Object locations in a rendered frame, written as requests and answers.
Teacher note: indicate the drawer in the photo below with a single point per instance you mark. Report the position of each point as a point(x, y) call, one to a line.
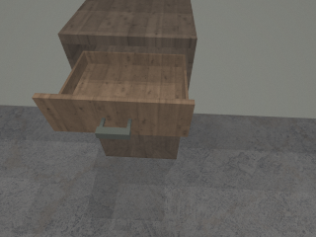
point(151, 89)

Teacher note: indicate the handle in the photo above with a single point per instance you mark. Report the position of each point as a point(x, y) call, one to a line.
point(106, 132)

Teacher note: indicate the cabinet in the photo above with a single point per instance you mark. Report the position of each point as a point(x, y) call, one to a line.
point(134, 26)

